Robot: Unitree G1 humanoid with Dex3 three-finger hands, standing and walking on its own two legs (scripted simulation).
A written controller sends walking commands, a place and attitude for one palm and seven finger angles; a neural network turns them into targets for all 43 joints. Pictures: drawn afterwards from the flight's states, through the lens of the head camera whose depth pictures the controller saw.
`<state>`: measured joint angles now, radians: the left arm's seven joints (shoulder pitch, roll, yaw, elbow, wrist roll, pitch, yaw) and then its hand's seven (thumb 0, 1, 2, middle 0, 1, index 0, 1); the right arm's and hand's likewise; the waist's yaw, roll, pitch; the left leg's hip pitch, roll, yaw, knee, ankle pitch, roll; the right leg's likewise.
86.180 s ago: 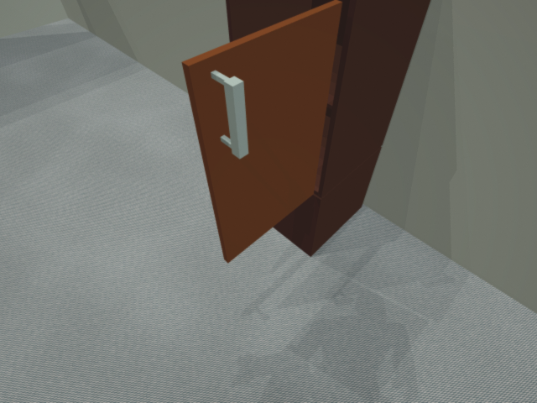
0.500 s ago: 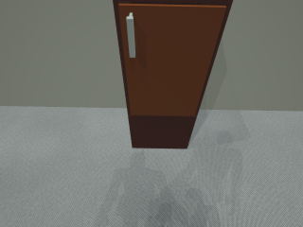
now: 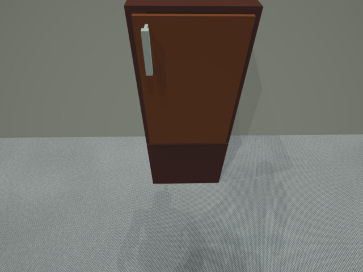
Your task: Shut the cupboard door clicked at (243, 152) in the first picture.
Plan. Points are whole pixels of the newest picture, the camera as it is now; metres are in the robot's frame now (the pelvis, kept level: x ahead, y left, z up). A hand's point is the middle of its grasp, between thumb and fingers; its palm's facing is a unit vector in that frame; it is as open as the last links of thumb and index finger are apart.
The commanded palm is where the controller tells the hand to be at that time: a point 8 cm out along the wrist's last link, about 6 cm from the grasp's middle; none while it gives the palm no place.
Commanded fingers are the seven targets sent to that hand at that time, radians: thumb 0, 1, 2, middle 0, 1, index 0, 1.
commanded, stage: look to check the result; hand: left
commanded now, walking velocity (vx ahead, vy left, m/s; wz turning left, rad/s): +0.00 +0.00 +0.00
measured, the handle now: (147, 50) +0.73 +0.15 +0.14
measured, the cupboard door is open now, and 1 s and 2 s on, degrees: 0 0 0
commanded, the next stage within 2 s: stand and wait in 0.54 s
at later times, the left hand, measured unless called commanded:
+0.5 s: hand out of the picture +0.02 +0.19 -0.17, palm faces +0.02 -0.97 -0.25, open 7.4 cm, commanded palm none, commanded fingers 0.00 0.90 0.90 -0.20 -0.30 -0.20 -0.30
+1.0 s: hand out of the picture +0.05 +0.18 -0.17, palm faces +0.01 -0.97 -0.26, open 7.4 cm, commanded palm none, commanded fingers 0.00 0.90 0.90 -0.20 -0.30 -0.20 -0.30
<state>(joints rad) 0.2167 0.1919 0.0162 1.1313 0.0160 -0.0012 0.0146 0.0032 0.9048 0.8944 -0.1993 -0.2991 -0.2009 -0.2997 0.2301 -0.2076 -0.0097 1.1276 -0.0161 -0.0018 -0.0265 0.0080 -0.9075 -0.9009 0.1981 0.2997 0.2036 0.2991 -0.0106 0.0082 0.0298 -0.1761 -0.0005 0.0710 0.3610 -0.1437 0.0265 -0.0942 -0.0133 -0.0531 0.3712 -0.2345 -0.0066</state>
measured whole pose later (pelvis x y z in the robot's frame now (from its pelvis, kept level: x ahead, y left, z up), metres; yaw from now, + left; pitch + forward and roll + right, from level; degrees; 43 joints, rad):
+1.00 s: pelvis +0.02 -0.02 +0.00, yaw +0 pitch -2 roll +0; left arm 0.21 0.23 0.02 1.14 0.01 -0.01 0.02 0.00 0.90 0.89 -0.20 -0.30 -0.20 -0.30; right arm 0.19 -0.24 0.00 1.14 -0.01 0.00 -0.03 0.01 -0.91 -0.90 0.20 0.30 0.20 0.30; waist 0.00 0.01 0.04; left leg -0.14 0.03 0.06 0.34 -0.16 -0.01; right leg -0.04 0.02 -0.06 0.31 -0.24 -0.04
